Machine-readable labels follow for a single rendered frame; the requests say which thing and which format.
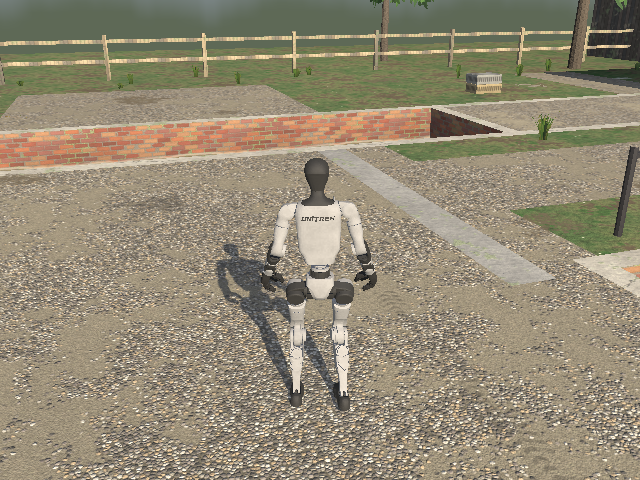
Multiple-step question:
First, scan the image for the left robot hand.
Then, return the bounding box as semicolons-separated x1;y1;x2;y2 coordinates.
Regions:
261;272;284;292

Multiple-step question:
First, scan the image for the right robot hand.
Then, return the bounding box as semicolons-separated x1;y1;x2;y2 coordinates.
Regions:
354;271;377;291

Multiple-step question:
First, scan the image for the right robot upper arm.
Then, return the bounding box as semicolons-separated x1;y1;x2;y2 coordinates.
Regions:
339;201;367;256

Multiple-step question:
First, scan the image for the right robot forearm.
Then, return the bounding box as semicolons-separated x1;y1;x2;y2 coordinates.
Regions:
357;240;375;275

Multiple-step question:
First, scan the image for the left robot upper arm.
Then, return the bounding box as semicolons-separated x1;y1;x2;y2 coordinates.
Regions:
270;202;297;257

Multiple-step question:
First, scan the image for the robot left shin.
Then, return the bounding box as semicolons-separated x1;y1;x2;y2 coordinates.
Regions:
289;328;304;393

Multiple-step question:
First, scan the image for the robot torso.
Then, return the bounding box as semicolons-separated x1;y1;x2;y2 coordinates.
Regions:
295;196;342;300

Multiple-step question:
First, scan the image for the left robot forearm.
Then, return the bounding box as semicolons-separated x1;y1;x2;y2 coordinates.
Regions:
263;241;281;276

